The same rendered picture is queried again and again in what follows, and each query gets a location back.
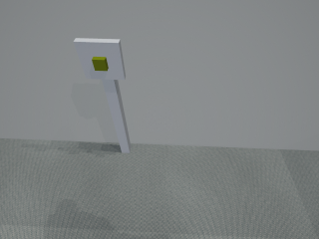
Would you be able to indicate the panel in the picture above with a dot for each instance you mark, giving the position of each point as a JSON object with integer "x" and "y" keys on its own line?
{"x": 87, "y": 48}

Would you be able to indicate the button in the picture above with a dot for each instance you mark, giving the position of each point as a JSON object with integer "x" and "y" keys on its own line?
{"x": 100, "y": 63}

